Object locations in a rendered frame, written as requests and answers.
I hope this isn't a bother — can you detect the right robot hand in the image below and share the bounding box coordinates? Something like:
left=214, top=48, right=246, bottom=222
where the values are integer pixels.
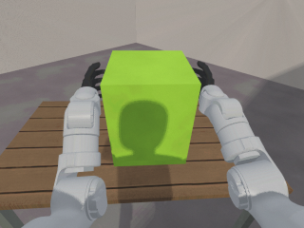
left=192, top=61, right=215, bottom=98

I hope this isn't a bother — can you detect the carton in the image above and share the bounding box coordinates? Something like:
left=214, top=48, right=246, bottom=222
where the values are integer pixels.
left=100, top=50, right=201, bottom=167

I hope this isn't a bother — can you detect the robot left forearm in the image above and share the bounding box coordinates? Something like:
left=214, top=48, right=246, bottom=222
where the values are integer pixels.
left=50, top=86, right=102, bottom=213

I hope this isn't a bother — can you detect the robot right forearm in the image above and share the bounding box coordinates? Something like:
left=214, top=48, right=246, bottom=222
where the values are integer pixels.
left=199, top=85, right=289, bottom=197

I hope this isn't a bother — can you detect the table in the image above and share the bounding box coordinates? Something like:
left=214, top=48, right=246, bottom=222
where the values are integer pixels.
left=0, top=101, right=294, bottom=228

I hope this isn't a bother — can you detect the left robot upper arm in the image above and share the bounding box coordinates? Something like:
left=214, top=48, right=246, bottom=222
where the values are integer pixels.
left=21, top=176, right=107, bottom=228

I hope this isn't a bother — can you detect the right robot upper arm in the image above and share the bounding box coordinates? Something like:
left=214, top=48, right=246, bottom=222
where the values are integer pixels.
left=226, top=160, right=304, bottom=228

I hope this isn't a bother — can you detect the left robot hand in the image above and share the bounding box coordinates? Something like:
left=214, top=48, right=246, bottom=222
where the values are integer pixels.
left=81, top=62, right=105, bottom=98

